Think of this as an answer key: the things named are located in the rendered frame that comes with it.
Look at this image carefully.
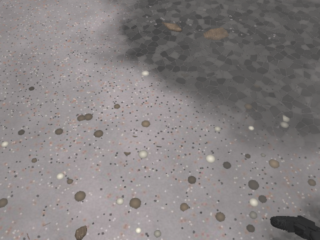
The right robot hand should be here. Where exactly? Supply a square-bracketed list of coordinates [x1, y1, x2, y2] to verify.
[270, 215, 320, 240]

